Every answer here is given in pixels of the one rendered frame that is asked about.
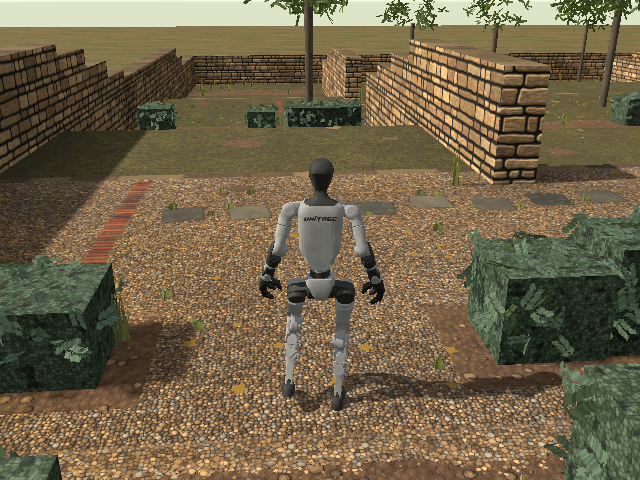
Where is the robot left upper arm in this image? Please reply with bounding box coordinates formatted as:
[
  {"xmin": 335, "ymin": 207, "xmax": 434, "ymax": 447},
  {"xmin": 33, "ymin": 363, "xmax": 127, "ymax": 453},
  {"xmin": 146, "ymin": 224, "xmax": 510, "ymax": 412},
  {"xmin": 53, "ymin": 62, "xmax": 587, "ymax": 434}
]
[{"xmin": 272, "ymin": 201, "xmax": 300, "ymax": 257}]

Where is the left robot hand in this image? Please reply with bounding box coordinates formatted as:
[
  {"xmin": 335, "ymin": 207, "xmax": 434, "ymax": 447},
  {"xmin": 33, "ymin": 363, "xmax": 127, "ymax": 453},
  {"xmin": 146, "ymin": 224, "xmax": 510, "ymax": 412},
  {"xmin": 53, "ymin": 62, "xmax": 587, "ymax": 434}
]
[{"xmin": 259, "ymin": 278, "xmax": 282, "ymax": 299}]

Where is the robot left forearm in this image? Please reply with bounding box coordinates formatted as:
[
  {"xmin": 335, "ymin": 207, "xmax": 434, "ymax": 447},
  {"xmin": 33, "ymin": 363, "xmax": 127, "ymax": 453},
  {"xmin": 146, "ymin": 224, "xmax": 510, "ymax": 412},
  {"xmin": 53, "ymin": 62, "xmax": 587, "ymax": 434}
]
[{"xmin": 261, "ymin": 241, "xmax": 281, "ymax": 282}]

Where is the right robot shin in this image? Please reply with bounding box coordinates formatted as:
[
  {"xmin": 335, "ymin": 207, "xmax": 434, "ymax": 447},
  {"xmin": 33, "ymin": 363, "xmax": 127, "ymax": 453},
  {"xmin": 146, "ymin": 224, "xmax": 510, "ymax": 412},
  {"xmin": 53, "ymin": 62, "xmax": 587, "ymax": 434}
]
[{"xmin": 333, "ymin": 333, "xmax": 349, "ymax": 397}]

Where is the right robot hand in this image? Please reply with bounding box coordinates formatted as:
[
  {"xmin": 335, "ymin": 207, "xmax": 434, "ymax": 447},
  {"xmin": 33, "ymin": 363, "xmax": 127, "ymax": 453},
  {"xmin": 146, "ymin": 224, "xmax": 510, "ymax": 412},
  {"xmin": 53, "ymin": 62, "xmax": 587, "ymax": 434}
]
[{"xmin": 362, "ymin": 280, "xmax": 385, "ymax": 304}]

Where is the robot right upper arm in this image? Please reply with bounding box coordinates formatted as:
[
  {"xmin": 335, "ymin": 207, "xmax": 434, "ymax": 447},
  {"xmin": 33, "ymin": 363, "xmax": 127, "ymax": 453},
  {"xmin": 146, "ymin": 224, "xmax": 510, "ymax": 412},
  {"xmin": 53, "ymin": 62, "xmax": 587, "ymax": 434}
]
[{"xmin": 341, "ymin": 202, "xmax": 371, "ymax": 258}]

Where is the robot left thigh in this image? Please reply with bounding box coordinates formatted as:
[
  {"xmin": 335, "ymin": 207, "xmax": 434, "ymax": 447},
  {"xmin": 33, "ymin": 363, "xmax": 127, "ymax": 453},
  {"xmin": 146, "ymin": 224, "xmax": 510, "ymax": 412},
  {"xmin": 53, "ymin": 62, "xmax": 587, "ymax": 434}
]
[{"xmin": 287, "ymin": 278, "xmax": 307, "ymax": 334}]

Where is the robot right forearm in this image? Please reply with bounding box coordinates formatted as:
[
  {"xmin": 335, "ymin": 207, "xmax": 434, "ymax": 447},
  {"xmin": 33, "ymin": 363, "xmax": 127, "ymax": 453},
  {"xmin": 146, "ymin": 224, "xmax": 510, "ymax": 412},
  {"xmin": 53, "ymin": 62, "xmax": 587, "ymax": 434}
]
[{"xmin": 361, "ymin": 242, "xmax": 382, "ymax": 284}]

